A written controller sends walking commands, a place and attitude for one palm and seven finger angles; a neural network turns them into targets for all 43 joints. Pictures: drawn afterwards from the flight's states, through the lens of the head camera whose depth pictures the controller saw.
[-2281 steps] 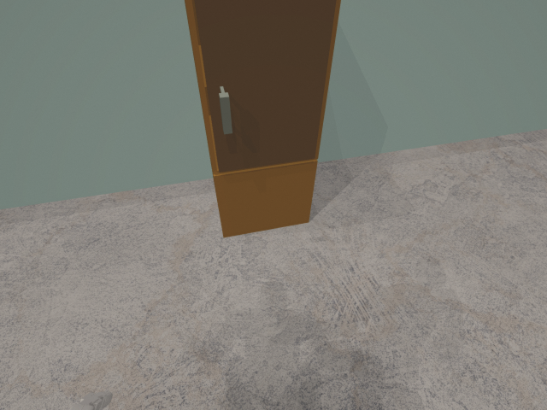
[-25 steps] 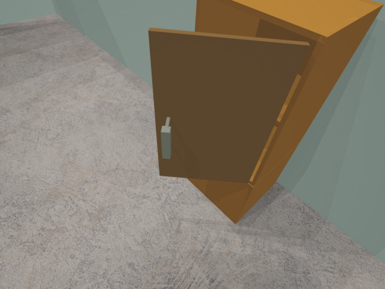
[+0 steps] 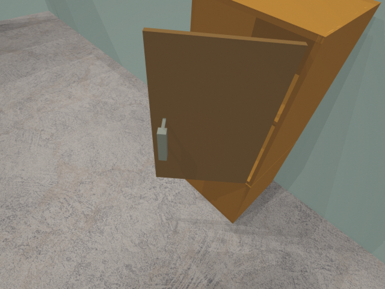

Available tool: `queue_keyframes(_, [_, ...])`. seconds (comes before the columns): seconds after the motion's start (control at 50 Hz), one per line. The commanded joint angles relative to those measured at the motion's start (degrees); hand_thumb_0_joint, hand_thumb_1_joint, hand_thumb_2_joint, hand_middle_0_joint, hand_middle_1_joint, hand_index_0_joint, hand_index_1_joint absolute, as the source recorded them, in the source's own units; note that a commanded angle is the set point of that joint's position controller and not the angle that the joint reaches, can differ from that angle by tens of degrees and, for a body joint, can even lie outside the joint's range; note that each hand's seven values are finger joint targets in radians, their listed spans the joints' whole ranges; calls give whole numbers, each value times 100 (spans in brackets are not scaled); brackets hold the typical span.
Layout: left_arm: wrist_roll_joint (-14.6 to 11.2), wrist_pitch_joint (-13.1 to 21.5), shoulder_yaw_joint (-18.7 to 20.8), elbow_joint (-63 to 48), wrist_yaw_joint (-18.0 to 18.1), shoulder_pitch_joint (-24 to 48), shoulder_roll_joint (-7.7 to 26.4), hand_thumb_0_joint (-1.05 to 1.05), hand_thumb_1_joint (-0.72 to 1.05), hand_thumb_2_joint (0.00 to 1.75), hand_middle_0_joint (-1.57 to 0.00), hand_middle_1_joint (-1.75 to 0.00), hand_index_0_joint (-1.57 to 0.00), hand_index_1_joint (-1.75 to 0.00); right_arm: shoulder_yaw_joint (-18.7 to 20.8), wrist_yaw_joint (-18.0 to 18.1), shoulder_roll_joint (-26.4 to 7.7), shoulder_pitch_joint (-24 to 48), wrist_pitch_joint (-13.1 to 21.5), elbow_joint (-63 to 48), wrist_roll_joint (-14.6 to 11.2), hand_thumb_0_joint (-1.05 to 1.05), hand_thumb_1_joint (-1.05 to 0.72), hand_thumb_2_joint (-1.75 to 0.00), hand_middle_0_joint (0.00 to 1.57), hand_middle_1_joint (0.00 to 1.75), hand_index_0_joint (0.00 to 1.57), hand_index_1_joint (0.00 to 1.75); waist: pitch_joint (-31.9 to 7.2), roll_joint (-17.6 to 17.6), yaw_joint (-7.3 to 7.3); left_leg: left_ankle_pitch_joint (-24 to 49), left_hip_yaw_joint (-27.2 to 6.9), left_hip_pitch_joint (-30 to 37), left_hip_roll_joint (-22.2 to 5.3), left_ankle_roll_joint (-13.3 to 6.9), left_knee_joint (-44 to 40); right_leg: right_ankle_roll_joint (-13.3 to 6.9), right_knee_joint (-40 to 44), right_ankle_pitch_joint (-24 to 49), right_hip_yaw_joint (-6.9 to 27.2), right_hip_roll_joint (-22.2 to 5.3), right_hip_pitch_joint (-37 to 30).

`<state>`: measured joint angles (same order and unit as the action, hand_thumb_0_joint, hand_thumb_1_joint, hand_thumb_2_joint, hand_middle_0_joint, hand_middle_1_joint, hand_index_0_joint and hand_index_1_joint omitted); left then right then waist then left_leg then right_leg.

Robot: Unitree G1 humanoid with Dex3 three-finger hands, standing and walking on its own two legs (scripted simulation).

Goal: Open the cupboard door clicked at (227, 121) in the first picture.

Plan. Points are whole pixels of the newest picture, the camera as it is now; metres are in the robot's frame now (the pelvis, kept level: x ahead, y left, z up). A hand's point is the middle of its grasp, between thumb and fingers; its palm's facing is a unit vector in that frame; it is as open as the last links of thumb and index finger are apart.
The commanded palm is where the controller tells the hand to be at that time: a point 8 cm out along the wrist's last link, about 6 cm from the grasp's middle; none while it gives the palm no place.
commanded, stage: look again from close up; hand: left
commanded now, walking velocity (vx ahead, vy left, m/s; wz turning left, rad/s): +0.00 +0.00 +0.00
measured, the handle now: (163, 139) +0.55 +0.12 -0.08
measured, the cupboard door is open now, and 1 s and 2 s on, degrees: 43 43 43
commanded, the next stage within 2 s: shuffle to correct the standing spot in 0.02 s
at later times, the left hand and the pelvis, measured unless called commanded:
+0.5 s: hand out of the picture -0.01 +0.13 -0.18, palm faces -0.02 -0.99 -0.15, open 7.4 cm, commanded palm none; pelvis -0.01 -0.04 +0.00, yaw -1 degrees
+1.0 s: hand out of the picture +0.00 +0.11 -0.19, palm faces +0.07 -0.98 -0.19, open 7.4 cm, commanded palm none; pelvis +0.00 -0.06 -0.01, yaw +1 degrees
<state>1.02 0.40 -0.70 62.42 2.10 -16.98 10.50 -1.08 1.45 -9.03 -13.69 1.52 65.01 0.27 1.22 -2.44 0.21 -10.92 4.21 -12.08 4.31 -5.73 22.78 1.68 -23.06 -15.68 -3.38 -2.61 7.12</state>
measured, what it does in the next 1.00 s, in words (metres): steps on the spot: right foot, then left foot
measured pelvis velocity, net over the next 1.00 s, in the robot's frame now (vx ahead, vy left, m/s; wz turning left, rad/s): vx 0.00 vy -0.06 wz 0.01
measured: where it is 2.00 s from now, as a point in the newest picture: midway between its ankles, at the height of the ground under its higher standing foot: outside the picture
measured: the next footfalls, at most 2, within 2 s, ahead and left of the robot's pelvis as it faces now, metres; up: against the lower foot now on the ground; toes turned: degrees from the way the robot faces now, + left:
right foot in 0.58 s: +0.03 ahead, -0.19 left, +0.00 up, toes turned +2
left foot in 0.84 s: +0.05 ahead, +0.02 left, +0.00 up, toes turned +4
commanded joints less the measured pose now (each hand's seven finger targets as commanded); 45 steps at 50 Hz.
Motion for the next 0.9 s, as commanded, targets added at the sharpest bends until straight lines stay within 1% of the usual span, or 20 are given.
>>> queue_keyframes(0.0, [-14, 31, 88, -80, 21, -492, 477, 0, 90, 90, -20, -30, -20, -30, 145, 39, -763, -213, 95, -206, 10, 0, -90, -90, 20, 30, 20, 30, 122, 264, 44, 589, -1103, 151, -1064, 227, -638, -285, 249, 424, 356, -420, 254])
queue_keyframes(0.1, [-12, 36, 89, -54, 20, -514, 469, 0, 90, 90, -20, -30, -20, -30, 141, 47, -738, -263, 107, -179, 7, 0, -90, -90, 20, 30, 20, 30, 103, 235, 50, 729, -1079, 186, -1055, 226, -627, -290, 251, 505, 369, -433, 222])
queue_keyframes(0.16, [-25, -3, 45, 26, 21, -622, 278, 0, 90, 90, -20, -30, -20, -30, 119, 76, -562, -371, 91, -100, 9, 0, -90, -90, 20, 30, 20, 30, 159, 133, 17, 608, -1183, 294, -1210, 219, -688, -227, 233, 368, 295, -331, 360])
queue_keyframes(0.22, [-3, -84, 76, -2, -7, -646, 252, 0, 90, 90, -20, -30, -20, -30, 187, 128, -669, -444, 49, -70, 34, 0, -90, -90, 20, 30, 20, 30, 306, 240, -36, 422, -1459, 328, -1458, 143, -814, -223, -6, 176, 216, -209, 679])
queue_keyframes(0.28, [40, -166, 126, -90, -55, -658, 236, 0, 90, 90, -20, -30, -20, -30, 276, 210, -822, -561, 13, -73, 54, 0, -90, -90, 20, 30, 20, 30, 289, 545, -79, 601, -1824, 501, -1820, -117, -849, -221, -533, -173, 171, -65, 1148])
queue_keyframes(0.34, [78, -265, 226, -259, -105, -519, 272, 0, 90, 90, -20, -30, -20, -30, 371, 265, -942, -717, -18, -106, 93, 0, -90, -90, 20, 30, 20, 30, 50, 766, -169, 617, -2152, 564, -2300, -568, -914, -244, -1978, -1183, 342, -50, 1671])
queue_keyframes(0.36, [96, -279, 246, -345, -124, -447, 257, 0, 90, 90, -20, -30, -20, -30, 391, 274, -961, -684, -27, -145, 102, 0, -90, -90, 20, 30, 20, 30, 94, 676, -164, 695, -2194, 495, -2391, -686, -858, -264, -2218, -1247, 412, -66, 1811])
queue_keyframes(0.4, [97, -292, 294, -451, -167, -341, 155, 0, 90, 90, -20, -30, -20, -30, 443, 259, -1034, -590, -37, -209, 136, 0, -90, -90, 20, 30, 20, 30, -31, 647, -154, 678, -2018, 297, -2392, -684, -813, -242, -2371, -1145, 479, -76, 1789])
queue_keyframes(0.48, [63, -271, 334, -465, -217, -621, -14, 0, 90, 90, -20, -30, -20, -30, 498, 211, -1062, -216, -70, -332, 157, 0, -90, -90, 20, 30, 20, 30, -167, 845, 57, -137, -1455, -481, -2013, -307, -662, -230, -1225, -570, 236, 25, 774])
queue_keyframes(0.52, [72, -139, 307, -253, -163, -1043, -6, 0, 90, 90, -20, -30, -20, -30, 426, 125, -758, -241, -98, -298, 121, 0, -90, -90, 20, 30, 20, 30, -175, 508, 215, -1204, -798, -1114, -1260, 159, -89, -169, -83, 71, 84, 110, -199])
queue_keyframes(0.54, [79, -40, 301, -208, -93, -1086, 239, 0, 90, 90, -20, -30, -20, -30, 340, 79, -399, -330, -106, -318, 72, 0, -90, -90, 20, 30, 20, 30, -106, -308, 195, -1615, -410, -1579, -707, 395, 595, -349, 543, -706, 1009, -526, -372])
queue_keyframes(0.56, [35, 18, 318, -264, -34, -970, 585, 0, 90, 90, -20, -30, -20, -30, 250, 23, -105, -210, -141, -425, 52, 0, -90, -90, 20, 30, 20, 30, 179, -1206, 186, -1603, -98, -1623, -489, 541, 1173, -624, 1353, -1705, 1972, -1363, 232])
queue_keyframes(0.58, [5, 20, 315, -382, -23, -708, 675, 0, 90, 90, -20, -30, -20, -30, 265, -19, -190, -115, -161, -486, 84, 0, -90, -90, 20, 30, 20, 30, 410, -955, 168, -1531, -183, -1330, -576, 529, 1564, -841, 1712, -2207, 2224, -1666, 924])
queue_keyframes(0.6, [23, 31, 302, -469, -52, -405, 707, 0, 90, 90, -20, -30, -20, -30, 283, -67, -194, -239, -141, -438, 103, 0, -90, -90, 20, 30, 20, 30, 370, -565, 11, -1335, -183, -1031, -539, 532, 1752, -926, 1619, -2212, 2063, -1568, 1244])
queue_keyframes(0.64, [12, 156, 283, -476, -35, -256, 627, 0, 90, 90, -20, -30, -20, -30, 267, -65, -282, -328, -116, -329, 89, 0, -90, -90, 20, 30, 20, 30, 588, -704, 2, -851, -326, -1055, -635, 535, 1810, -909, 1323, -680, 1782, -1305, 1137])
queue_keyframes(0.72, [23, 150, 312, -409, 11, -491, 708, 0, 90, 90, -20, -30, -20, -30, 240, -43, -206, -380, -106, -401, 17, 0, -90, -90, 20, 30, 20, 30, 273, -436, 95, -847, -134, -828, -513, 662, 1094, -1010, 412, 2204, 1363, -1426, 396])
queue_keyframes(0.76, [6, 111, 373, -406, 44, -535, 804, 0, 90, 90, -20, -30, -20, -30, 269, -16, -272, -405, -127, -454, -4, 0, -90, -90, 20, 30, 20, 30, 145, -462, 99, -466, -71, -623, -490, 691, 623, -965, 20, 2907, 1296, -1460, 207])
queue_keyframes(0.82, [-19, 29, 404, -459, 55, -535, 701, 0, 90, 90, -20, -30, -20, -30, 336, 25, -509, -410, -117, -572, 15, 0, -90, -90, 20, 30, 20, 30, -163, -30, 107, 1245, -267, 110, -811, 539, 418, -672, -518, 2859, 912, -1025, 472])
queue_keyframes(0.84, [-12, 1, 402, -498, 62, -532, 631, 0, 90, 90, -20, -30, -20, -30, 365, 40, -626, -413, -126, -617, 33, 0, -90, -90, 20, 30, 20, 30, -271, 180, 108, 1982, -384, 311, -1056, 456, 579, -560, -647, 2442, 716, -816, 628])
queue_keyframes(0.88, [15, -89, 323, -554, 85, -363, 435, 0, 90, 90, -20, -30, -20, -30, 363, 67, -712, -385, -129, -675, 41, 0, -90, -90, 20, 30, 20, 30, -135, 969, 86, 2800, -964, 324, -1473, 20, 199, -264, -934, 695, 238, -332, 916])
